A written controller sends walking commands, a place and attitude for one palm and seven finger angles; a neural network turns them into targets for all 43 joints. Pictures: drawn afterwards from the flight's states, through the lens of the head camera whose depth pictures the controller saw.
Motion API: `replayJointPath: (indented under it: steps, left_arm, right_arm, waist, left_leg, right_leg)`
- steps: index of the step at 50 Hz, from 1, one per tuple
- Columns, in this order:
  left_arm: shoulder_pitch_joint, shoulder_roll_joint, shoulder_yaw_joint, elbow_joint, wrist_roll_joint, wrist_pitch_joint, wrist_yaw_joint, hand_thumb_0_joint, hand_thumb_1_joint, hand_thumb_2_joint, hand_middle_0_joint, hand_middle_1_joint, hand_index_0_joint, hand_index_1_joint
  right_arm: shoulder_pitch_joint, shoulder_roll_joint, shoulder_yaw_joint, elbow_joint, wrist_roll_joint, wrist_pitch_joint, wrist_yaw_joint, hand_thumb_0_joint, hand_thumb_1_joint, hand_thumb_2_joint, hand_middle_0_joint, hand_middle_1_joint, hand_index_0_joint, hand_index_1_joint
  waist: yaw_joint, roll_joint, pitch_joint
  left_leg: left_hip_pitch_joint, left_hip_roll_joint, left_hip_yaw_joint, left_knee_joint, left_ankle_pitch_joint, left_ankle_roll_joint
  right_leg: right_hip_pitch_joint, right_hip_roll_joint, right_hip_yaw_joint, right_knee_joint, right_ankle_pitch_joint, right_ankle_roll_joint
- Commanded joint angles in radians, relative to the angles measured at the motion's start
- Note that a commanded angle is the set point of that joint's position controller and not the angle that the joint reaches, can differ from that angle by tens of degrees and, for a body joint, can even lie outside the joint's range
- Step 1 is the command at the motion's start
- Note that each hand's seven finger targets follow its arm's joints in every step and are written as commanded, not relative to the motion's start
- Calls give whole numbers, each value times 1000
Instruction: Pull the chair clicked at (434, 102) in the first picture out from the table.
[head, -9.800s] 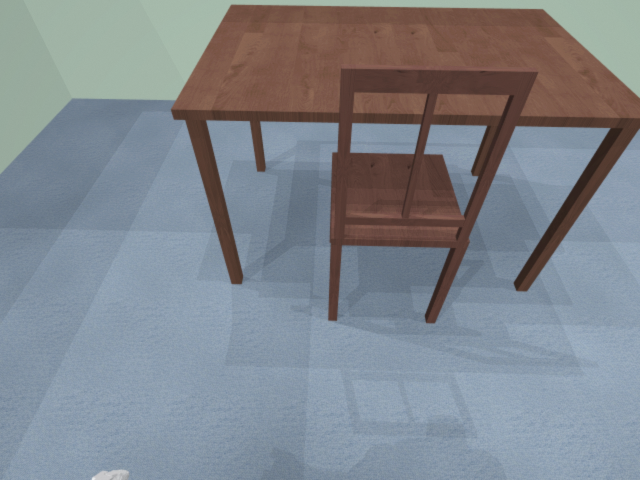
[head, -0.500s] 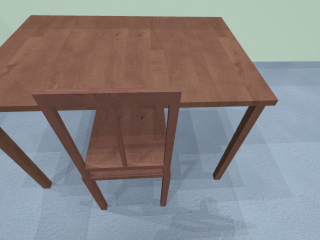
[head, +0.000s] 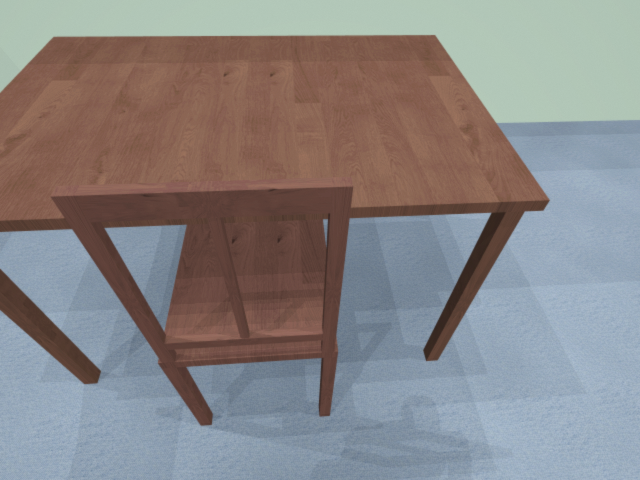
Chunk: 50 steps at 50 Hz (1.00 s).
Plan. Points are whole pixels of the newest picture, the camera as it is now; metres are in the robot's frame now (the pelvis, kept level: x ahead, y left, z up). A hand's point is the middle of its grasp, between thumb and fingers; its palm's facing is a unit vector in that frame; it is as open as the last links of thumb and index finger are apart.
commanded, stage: raise the hand toward the chair's back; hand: left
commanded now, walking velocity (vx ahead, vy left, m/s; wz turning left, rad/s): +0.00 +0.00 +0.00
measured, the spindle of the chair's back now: (232, 285) +0.43 +0.17 -0.07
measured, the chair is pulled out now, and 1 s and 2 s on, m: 0.00 0.00 0.00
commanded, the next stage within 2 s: none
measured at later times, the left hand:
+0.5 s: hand out of the picture +0.12 +0.17 -0.09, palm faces +0.34 -0.94 -0.09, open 10.2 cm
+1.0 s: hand (203, 431) +0.19 +0.16 -0.06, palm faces +0.15 -0.99 -0.09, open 14.6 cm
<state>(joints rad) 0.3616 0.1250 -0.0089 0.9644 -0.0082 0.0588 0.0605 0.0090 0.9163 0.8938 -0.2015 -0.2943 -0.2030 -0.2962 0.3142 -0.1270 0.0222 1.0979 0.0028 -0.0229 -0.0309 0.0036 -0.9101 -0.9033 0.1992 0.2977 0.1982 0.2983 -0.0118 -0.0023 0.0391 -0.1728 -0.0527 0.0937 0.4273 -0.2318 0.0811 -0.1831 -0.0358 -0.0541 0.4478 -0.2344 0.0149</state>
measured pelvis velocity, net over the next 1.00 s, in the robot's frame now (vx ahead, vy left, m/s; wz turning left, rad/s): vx -0.02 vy -0.05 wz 0.05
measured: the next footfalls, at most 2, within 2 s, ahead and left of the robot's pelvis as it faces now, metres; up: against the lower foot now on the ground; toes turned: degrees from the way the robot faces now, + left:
none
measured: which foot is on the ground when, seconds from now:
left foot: down 0.00-1.00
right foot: down 0.00-1.00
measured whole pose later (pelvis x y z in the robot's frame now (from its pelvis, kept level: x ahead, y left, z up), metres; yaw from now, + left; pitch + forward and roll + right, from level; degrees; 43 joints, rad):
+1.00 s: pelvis -0.02 -0.05 -0.10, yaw +3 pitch +17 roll -1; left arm 0.41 0.20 0.21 0.09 -0.28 -0.54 -0.22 0.00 -0.11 0.46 -0.10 -0.13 -0.10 -0.14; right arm 0.25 -0.28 -0.05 0.64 0.03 -0.21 -0.06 0.01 -0.90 -0.90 0.20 0.30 0.20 0.30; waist -0.02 0.03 -0.14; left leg -0.95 0.00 0.00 1.17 -0.52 0.01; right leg -0.93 0.02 -0.13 1.15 -0.53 -0.09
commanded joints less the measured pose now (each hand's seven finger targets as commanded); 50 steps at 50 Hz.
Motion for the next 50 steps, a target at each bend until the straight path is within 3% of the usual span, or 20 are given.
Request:
replayJointPath:
  steps: [1,2,3,5,7,9,10,12,15,19,22,26,28,30,33,35,39,41,45,50]
  left_arm:
    - [-259,209,66,-1099,-88,-218,115,0,830,870,-193,-289,-193,-289]
    - [54,-26,-71,-820,-102,-107,122,0,807,860,-191,-285,-191,-285]
    - [-34,-59,-114,-1009,-149,-107,106,0,783,850,-188,-282,-188,-282]
    - [-92,-10,-75,-1061,-142,-204,82,0,737,830,-184,-274,-184,-274]
    - [-32,33,25,-868,-138,-302,48,0,690,810,-179,-267,-179,-267]
    - [169,-34,48,-746,-185,-448,-51,0,643,790,-174,-260,-174,-260]
    - [316,10,120,-718,-208,-516,-108,0,620,780,-172,-256,-172,-256]
    - [354,73,209,-770,-267,-646,-239,0,573,760,-167,-249,-167,-249]
    - [374,175,299,-779,-214,-609,-263,0,503,730,-160,-238,-160,-238]
    - [56,216,285,-1144,-212,-628,-189,0,410,690,-151,-223,-151,-223]
    - [-50,226,275,-1403,-231,-802,-134,0,340,660,-144,-212,-144,-212]
    - [-93,143,108,-1331,-257,-852,-239,0,247,620,-135,-197,-135,-197]
    - [-59,157,94,-1178,-269,-806,-331,0,200,600,-130,-190,-130,-190]
    - [0,202,144,-952,-276,-671,-420,0,153,580,-125,-183,-125,-183]
    - [17,299,291,-965,-330,-450,-470,0,83,550,-118,-172,-118,-172]
    - [75,342,426,-1014,-363,-370,-409,0,37,530,-114,-164,-114,-164]
    - [109,236,434,-1217,-362,-473,-210,0,-57,490,-104,-150,-104,-150]
    - [118,210,373,-1200,-307,-550,-175,0,-103,470,-100,-142,-100,-142]
    - [35,130,205,-1005,-244,-647,-235,0,-197,430,-90,-128,-90,-128]
    - [-14,234,271,-1041,-311,-643,-341,0,-313,380,-79,-109,-79,-109]
  right_arm:
    - [-73,-245,-30,-316,19,-283,-55,0,-900,-900,200,300,200,300]
    - [-60,-185,-26,-293,42,-284,-36,0,-900,-900,200,300,200,300]
    - [-51,-221,-30,-365,49,-291,-28,0,-900,-900,200,300,200,300]
    - [-101,-250,-41,-439,41,-323,-32,0,-900,-900,200,300,200,300]
    - [-100,-267,-68,-462,11,-315,-19,0,-900,-900,200,300,200,300]
    - [-147,-256,-90,-517,4,-313,-4,0,-900,-900,200,300,200,300]
    - [-158,-250,-101,-534,7,-304,15,0,-900,-900,200,300,200,300]
    - [-212,-260,-115,-609,2,-286,48,0,-900,-900,200,300,200,300]
    - [-254,-248,-117,-694,15,-226,56,0,-900,-900,200,300,200,300]
    - [-231,-216,-105,-757,3,-201,36,0,-900,-900,200,300,200,300]
    - [-167,-187,-107,-699,-7,-222,11,0,-900,-900,200,300,200,300]
    - [-172,-222,-84,-641,-1,-275,-6,0,-900,-900,200,300,200,300]
    - [-169,-241,-75,-617,11,-288,-16,0,-900,-900,200,300,200,300]
    - [-163,-248,-70,-620,34,-266,-35,0,-900,-900,200,300,200,300]
    - [-199,-252,-69,-692,56,-222,-54,0,-900,-900,200,300,200,300]
    - [-222,-226,-73,-716,53,-199,-54,0,-900,-900,200,300,200,300]
    - [-177,-158,-84,-678,35,-203,-32,0,-900,-900,200,300,200,300]
    - [-168,-158,-91,-642,22,-214,-23,0,-900,-900,200,300,200,300]
    - [-160,-206,-90,-599,16,-234,-13,0,-900,-900,200,300,200,300]
    - [-130,-259,-102,-637,39,-265,-40,0,-900,-900,200,300,200,300]
  waist:
    - [-19,235,-332]
    - [-27,128,-115]
    - [-30,151,-51]
    - [-46,89,-7]
    - [-54,-193,32]
    - [10,-440,-13]
    - [65,-412,-47]
    - [91,-276,-144]
    - [137,38,-231]
    - [72,153,-343]
    - [10,157,-487]
    - [-87,142,-388]
    - [-112,16,-327]
    - [-95,-87,-267]
    - [7,-114,-411]
    - [73,-92,-505]
    - [78,-58,-548]
    - [62,-24,-491]
    - [-52,-92,-271]
    - [-12,-44,-416]
  left_leg:
    - [177,139,-182,-138,161,-153]
    - [32,123,-209,-152,38,-139]
    - [-58,102,-220,-112,-71,-121]
    - [-154,72,-194,18,-163,-87]
    - [-327,54,-199,164,-221,-81]
    - [-481,48,-151,304,-188,-80]
    - [-519,37,-125,330,-145,-89]
    - [-581,13,-87,418,-101,-103]
    - [-610,-5,-43,453,-57,-95]
    - [-645,16,-55,558,-110,-65]
    - [-616,42,-102,654,-38,-53]
    - [-665,60,-127,728,-97,-42]
    - [-782,64,-135,771,-163,-39]
    - [-879,60,-127,786,-205,-37]
    - [-866,34,-116,720,-172,-39]
    - [-811,31,-123,689,-109,-50]
    - [-732,46,-126,630,2,-71]
    - [-726,51,-120,617,35,-69]
    - [-828,52,-131,674,-96,-53]
    - [-761,48,-118,652,-124,-41]
  right_leg:
    - [-184,40,-10,200,-149,-46]
    - [-255,27,-19,218,-153,-42]
    - [-244,18,-32,202,-112,-37]
    - [-251,19,-38,119,-102,-37]
    - [-398,29,-46,144,-231,-39]
    - [-505,34,-43,232,-329,-38]
    - [-474,36,-22,254,-293,-46]
    - [-426,26,9,356,-164,-54]
    - [-393,22,30,446,-61,-69]
    - [-494,21,106,474,-151,-68]
    - [-508,36,148,512,-74,-52]
    - [-641,36,142,504,-143,-42]
    - [-634,20,176,471,-204,-20]
    - [-585,-4,248,409,-264,9]
    - [-353,-46,280,376,-205,24]
    - [-230,-61,289,385,-75,38]
    - [-165,-52,220,464,316,39]
    - [-253,-31,173,495,326,16]
    - [-509,-26,188,463,17,31]
    - [-465,-18,188,425,-184,-2]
